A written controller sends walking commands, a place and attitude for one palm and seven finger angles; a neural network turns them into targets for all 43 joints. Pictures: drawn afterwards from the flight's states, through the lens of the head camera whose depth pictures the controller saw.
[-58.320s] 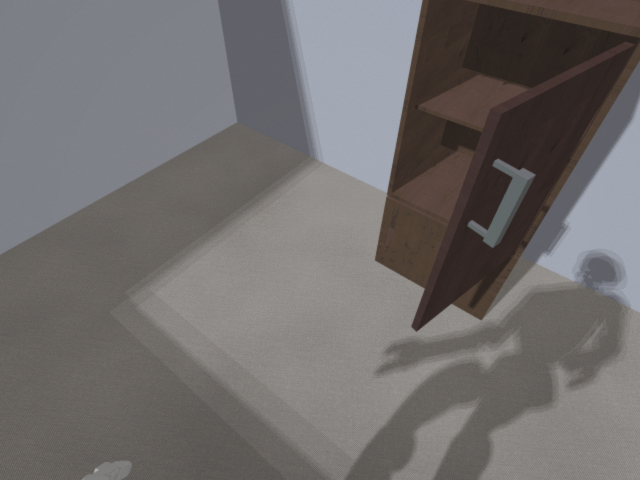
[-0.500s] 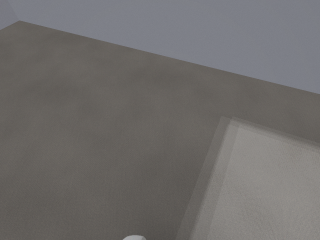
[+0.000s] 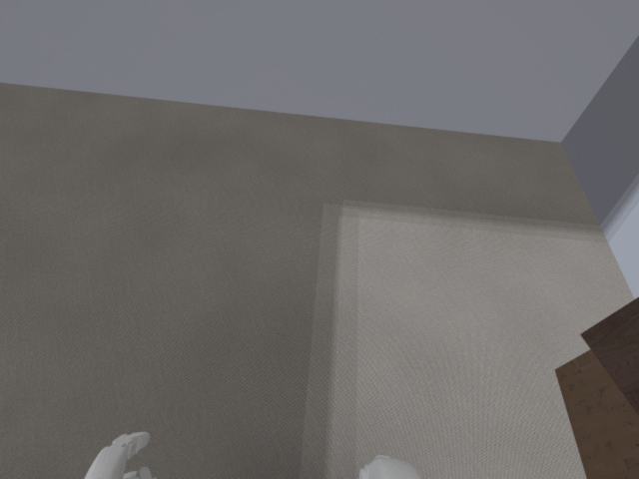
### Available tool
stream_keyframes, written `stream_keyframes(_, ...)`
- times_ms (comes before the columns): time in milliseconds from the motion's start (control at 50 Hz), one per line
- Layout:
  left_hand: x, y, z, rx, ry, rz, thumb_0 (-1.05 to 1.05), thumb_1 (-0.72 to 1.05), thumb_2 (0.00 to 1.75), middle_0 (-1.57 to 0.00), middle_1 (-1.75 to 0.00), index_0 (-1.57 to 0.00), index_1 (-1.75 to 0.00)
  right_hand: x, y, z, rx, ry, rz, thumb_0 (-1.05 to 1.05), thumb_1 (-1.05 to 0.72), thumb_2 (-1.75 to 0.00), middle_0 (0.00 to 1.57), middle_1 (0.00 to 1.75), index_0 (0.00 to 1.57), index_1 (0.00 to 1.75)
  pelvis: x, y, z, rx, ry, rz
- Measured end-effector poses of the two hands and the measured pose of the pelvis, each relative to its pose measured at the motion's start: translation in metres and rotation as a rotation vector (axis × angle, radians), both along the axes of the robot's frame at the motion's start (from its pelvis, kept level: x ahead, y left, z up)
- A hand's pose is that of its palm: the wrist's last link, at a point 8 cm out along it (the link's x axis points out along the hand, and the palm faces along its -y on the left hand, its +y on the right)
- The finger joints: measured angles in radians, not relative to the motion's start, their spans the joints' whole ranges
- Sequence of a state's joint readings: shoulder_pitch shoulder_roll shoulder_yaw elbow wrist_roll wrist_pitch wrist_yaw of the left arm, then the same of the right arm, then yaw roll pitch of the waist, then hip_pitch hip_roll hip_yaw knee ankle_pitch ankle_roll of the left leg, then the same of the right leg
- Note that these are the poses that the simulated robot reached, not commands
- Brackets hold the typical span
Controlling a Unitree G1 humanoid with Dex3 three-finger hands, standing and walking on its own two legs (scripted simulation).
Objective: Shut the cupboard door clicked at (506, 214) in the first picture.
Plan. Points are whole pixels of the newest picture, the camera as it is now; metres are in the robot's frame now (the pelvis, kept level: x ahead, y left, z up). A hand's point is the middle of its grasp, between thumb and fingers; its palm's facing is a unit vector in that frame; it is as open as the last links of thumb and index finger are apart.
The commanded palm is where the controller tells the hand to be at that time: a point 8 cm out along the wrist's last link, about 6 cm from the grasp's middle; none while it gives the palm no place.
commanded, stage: turn to face it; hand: left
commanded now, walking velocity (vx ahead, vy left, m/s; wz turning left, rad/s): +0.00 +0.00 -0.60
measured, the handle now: out of the picture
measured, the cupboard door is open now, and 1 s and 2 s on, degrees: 21 21 21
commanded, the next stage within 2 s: take the last steps up to it in 1.92 s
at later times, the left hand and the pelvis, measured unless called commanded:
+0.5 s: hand out of the picture +0.13 +0.17 -0.18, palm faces -0.26 -0.95 -0.20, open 7.4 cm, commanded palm none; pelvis +0.01 +0.00 -0.01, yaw -17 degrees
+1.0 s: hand (251, 409) +0.23 +0.11 -0.16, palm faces -0.55 -0.78 -0.28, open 7.4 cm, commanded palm none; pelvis +0.01 +0.00 -0.02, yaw -36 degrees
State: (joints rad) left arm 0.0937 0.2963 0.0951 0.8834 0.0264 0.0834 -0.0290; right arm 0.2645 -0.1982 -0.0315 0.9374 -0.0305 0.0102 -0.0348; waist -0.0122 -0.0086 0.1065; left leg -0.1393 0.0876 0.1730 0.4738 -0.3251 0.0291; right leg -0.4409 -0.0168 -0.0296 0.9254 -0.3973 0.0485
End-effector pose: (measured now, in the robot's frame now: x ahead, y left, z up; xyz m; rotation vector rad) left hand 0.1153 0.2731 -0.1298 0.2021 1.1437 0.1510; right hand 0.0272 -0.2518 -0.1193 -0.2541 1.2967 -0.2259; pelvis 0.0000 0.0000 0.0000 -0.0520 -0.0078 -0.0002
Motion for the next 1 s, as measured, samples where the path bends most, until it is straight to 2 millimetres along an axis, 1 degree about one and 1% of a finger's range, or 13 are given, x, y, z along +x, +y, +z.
stream_keyframes(100,0.046,-0.031,0.007,0.019,-0.05,-0.123,0.01,0.92,0.9,-0.19,-0.3,-0.19,-0.3,-0.031,-0.01,-0.019,0.045,0.026,-0.106,0.01,-0.9,-0.9,0.21,0.3,0.2,0.3,0.003,-0.011,-0.008,0.017,-0.001,-0.074)
stream_keyframes(160,0.064,-0.053,0.006,0.036,-0.097,-0.185,0.01,0.91,0.9,-0.19,-0.3,-0.19,-0.3,-0.044,-0.023,-0.038,0.073,0.04,-0.158,0.01,-0.9,-0.9,0.21,0.3,0.2,0.3,0.006,-0.023,-0.02,0.035,0.003,-0.112)
stream_keyframes(220,0.061,-0.069,0.007,0.038,-0.087,-0.215,0.01,0.91,0.9,-0.19,-0.3,-0.2,-0.3,-0.046,-0.032,-0.042,0.072,0.047,-0.193,0.01,-0.9,-0.9,0.21,0.3,0.2,0.3,0.004,-0.025,-0.019,0.029,-0.004,-0.142)
stream_keyframes(300,0.043,-0.079,0.006,0.027,-0.018,-0.226,0.01,0.91,0.9,-0.2,-0.3,-0.2,-0.3,-0.031,-0.038,-0.03,0.067,-0.009,-0.209,0.01,-0.9,-0.9,0.2,0.3,0.2,0.3,0.003,-0.026,-0.01,0.046,-0.004,-0.181)
stream_keyframes(380,0.027,-0.079,-0.001,0.001,0.049,-0.24,0.01,0.91,0.9,-0.2,-0.3,-0.2,-0.3,-0.013,-0.038,-0.018,0.051,-0.076,-0.216,0.01,-0.9,-0.9,0.2,0.3,0.2,0.3,0.005,-0.022,-0.006,0.053,0.005,-0.221)
stream_keyframes(460,0.019,-0.067,-0.012,-0.019,0.098,-0.249,0.01,0.91,0.9,-0.2,-0.3,-0.2,-0.3,0.002,-0.033,-0.009,0.019,-0.126,-0.226,0.01,-0.9,-0.9,0.2,0.3,0.19,0.3,0.01,-0.01,-0.008,0.049,0.015,-0.268)
stream_keyframes(520,0.021,-0.052,-0.025,-0.031,0.129,-0.257,0.01,0.91,0.9,-0.2,-0.3,-0.2,-0.3,0.009,-0.023,-0.004,-0.017,-0.164,-0.241,0.01,-0.9,-0.9,0.2,0.3,0.2,0.3,0.016,0.003,-0.013,0.039,0.024,-0.307)
stream_keyframes(580,0.031,-0.038,-0.033,-0.032,0.152,-0.271,0.01,0.91,0.9,-0.2,-0.3,-0.2,-0.3,0.006,-0.01,0.002,-0.044,-0.179,-0.252,0.01,-0.9,-0.9,0.2,0.3,0.2,0.3,0.02,0.013,-0.015,0.038,0.019,-0.347)
stream_keyframes(680,0.057,-0.029,-0.022,-0.022,0.142,-0.334,0.01,0.91,0.9,-0.2,-0.3,-0.2,-0.3,-0.019,0.011,0.013,-0.046,-0.145,-0.306,0.01,-0.9,-0.9,0.21,0.3,0.2,0.3,0.023,0.02,-0.003,0.01,0.008,-0.411)
stream_keyframes(780,0.086,-0.038,-0.011,-0.009,0.11,-0.409,0.01,0.91,0.9,-0.19,-0.3,-0.2,-0.3,-0.053,0.024,0.01,-0.023,-0.107,-0.402,0.01,-0.9,-0.9,0.21,0.3,0.2,0.3,0.023,0.022,0.002,0.003,0.006,-0.476)
stream_keyframes(840,0.103,-0.055,-0.005,0.001,0.086,-0.47,0.01,0.91,0.9,-0.19,-0.3,-0.19,-0.3,-0.078,0.028,0.002,-0.003,-0.084,-0.47,0.01,-0.9,-0.9,0.21,0.3,0.2,0.3,0.021,0.019,0.0,0.006,0.002,-0.515)
stream_keyframes(900,0.118,-0.079,0.0,0.012,0.049,-0.539,0.01,0.92,0.9,-0.19,-0.3,-0.19,-0.3,-0.106,0.029,-0.01,0.023,-0.061,-0.539,0.01,-0.9,-0.9,0.21,0.3,0.2,0.3,0.017,0.013,-0.004,0.015,-0.004,-0.555)
stream_keyframes(1000,0.134,-0.123,0.002,0.036,-0.046,-0.641,0.01,0.91,0.9,-0.19,-0.3,-0.2,-0.3,-0.15,0.021,-0.04,0.061,-0.022,-0.642,0.01,-0.9,-0.9,0.21,0.3,0.2,0.3,0.007,-0.003,-0.022,0.042,-0.012,-0.623)
